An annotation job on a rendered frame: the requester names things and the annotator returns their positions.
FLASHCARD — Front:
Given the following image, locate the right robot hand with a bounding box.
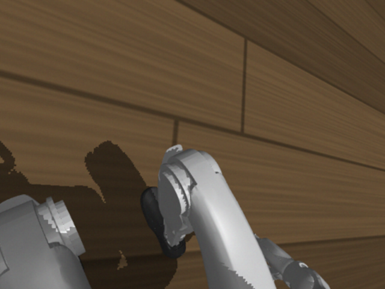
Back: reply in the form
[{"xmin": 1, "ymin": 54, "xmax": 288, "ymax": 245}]
[{"xmin": 253, "ymin": 233, "xmax": 295, "ymax": 280}]

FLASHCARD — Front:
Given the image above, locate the right robot foot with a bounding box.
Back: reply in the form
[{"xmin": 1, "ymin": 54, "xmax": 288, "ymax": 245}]
[{"xmin": 140, "ymin": 187, "xmax": 186, "ymax": 259}]

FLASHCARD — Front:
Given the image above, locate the right robot arm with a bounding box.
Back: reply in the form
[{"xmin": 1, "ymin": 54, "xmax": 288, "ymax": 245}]
[{"xmin": 282, "ymin": 261, "xmax": 330, "ymax": 289}]

